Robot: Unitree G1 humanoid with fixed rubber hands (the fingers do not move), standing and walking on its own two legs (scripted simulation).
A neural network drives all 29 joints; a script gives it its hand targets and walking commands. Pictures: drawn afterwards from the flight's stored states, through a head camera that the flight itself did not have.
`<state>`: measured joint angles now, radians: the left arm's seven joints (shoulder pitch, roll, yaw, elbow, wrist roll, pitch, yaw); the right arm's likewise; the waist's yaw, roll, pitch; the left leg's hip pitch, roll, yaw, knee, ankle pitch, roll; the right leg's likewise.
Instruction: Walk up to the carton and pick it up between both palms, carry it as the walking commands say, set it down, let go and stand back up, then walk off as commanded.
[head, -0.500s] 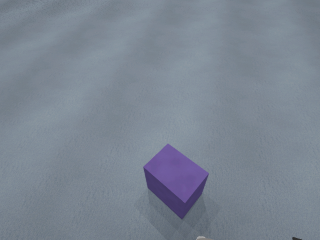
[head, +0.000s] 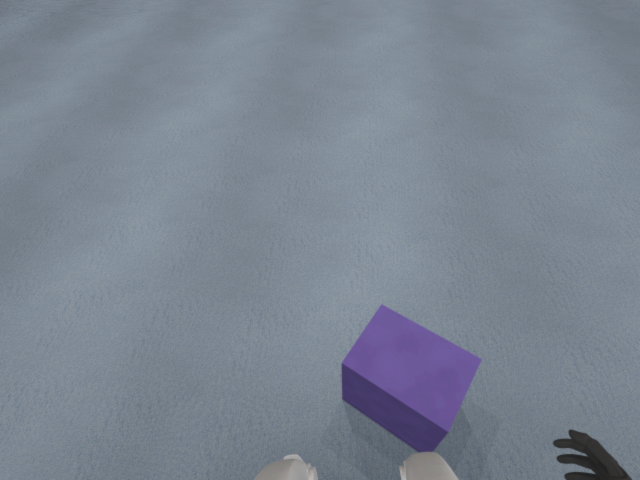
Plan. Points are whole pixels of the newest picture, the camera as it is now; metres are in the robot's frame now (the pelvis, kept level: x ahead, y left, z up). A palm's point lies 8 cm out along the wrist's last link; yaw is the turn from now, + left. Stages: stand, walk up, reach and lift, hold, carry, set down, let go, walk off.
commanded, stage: walk up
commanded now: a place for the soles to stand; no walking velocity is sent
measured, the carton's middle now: (404, 381) +0.45 -0.17 -0.59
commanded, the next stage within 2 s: none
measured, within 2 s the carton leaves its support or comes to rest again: neither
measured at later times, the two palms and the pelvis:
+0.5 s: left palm (5, 446) +0.20 +0.46 -0.09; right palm out of the picture +0.10 -0.21 -0.08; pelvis +0.06 +0.13 -0.02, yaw -12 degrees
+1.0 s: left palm (84, 382) +0.28 +0.38 -0.09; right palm out of the picture +0.07 -0.23 -0.07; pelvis +0.10 +0.10 +0.00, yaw -21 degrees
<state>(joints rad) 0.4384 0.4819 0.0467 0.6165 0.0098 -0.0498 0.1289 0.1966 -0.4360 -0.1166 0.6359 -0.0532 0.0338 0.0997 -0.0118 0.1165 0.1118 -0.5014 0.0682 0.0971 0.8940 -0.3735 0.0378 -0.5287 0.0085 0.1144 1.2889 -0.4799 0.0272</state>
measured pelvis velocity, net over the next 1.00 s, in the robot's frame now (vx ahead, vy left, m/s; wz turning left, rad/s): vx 0.10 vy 0.10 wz -0.37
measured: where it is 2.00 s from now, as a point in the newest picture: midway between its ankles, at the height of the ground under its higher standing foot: outside the picture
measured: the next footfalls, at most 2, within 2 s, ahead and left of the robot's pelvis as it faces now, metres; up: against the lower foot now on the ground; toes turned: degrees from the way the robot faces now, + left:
right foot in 0.30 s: +0.14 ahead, -0.11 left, +0.00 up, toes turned -7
left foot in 0.44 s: +0.12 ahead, +0.20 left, +0.00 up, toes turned -7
